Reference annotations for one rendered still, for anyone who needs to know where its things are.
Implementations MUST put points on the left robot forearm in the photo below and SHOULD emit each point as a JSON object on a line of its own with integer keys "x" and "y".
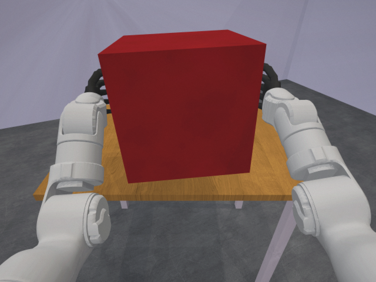
{"x": 78, "y": 165}

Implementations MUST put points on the left robot hand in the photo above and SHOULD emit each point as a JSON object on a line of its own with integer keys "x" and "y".
{"x": 94, "y": 85}

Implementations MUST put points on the left robot upper arm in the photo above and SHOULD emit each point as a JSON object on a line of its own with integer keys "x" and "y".
{"x": 69, "y": 227}

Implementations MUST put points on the right robot hand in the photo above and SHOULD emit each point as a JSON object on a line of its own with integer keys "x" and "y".
{"x": 270, "y": 81}

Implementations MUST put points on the table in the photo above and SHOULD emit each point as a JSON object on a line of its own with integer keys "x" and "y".
{"x": 268, "y": 180}

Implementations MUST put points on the right robot upper arm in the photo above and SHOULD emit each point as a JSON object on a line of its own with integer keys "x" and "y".
{"x": 334, "y": 211}

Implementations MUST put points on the carton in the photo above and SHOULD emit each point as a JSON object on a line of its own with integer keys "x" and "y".
{"x": 184, "y": 104}

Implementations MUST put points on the right robot forearm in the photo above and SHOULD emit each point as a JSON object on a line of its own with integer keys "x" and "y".
{"x": 308, "y": 149}

